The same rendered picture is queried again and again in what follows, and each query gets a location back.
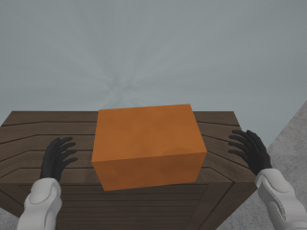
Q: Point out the robot right hand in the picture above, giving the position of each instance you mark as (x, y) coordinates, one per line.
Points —
(253, 150)

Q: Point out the pedestal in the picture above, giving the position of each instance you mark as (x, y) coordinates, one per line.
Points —
(224, 182)

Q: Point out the robot right forearm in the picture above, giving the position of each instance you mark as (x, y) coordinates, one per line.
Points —
(285, 211)

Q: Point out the robot left forearm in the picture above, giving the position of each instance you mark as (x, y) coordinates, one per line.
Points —
(41, 206)

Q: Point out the carton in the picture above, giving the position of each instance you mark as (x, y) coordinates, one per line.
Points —
(137, 147)

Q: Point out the robot left hand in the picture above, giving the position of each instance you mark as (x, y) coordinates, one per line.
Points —
(53, 164)

